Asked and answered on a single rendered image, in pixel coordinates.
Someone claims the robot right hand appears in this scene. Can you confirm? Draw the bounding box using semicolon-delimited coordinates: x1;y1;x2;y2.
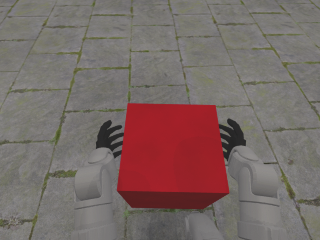
218;118;246;162

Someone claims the robot right thigh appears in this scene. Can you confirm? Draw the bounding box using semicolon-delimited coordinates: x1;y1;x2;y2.
184;213;224;240

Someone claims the robot right forearm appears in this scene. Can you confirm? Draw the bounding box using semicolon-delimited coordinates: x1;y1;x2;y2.
227;145;288;240

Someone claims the robot left hand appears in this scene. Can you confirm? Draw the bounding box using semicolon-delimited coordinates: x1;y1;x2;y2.
96;120;124;159

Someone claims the robot left forearm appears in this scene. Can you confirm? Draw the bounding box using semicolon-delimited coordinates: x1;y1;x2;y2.
70;147;118;240

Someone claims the carton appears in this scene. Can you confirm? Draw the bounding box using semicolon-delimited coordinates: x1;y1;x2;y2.
117;103;230;210

